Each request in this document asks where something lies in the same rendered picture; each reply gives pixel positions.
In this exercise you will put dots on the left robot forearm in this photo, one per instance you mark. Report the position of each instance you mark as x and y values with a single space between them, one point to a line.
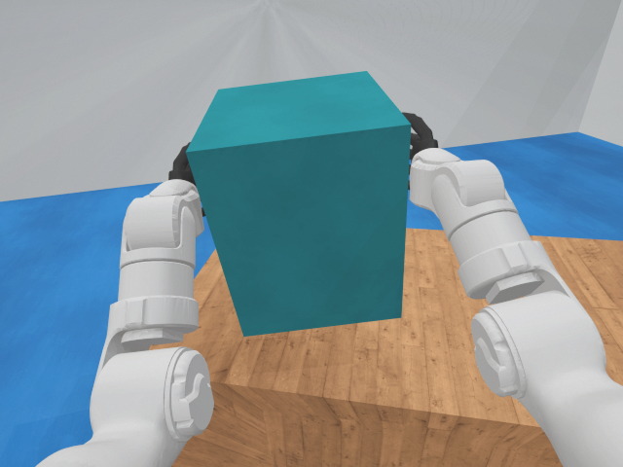
158 256

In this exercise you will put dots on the robot left hand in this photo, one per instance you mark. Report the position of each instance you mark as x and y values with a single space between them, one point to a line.
182 170

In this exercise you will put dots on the left robot upper arm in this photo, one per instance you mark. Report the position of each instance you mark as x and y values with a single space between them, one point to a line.
146 405

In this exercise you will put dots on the right robot upper arm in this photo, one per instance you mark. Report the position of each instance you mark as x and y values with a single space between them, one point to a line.
543 351

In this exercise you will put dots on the carton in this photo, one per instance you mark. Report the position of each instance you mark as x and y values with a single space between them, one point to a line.
304 186

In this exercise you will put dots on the right robot forearm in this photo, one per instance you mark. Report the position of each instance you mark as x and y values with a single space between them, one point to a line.
498 260

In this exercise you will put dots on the pedestal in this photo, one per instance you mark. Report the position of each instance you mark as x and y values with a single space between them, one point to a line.
402 392

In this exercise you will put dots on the robot right hand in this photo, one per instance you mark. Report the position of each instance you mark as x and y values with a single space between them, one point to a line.
422 139

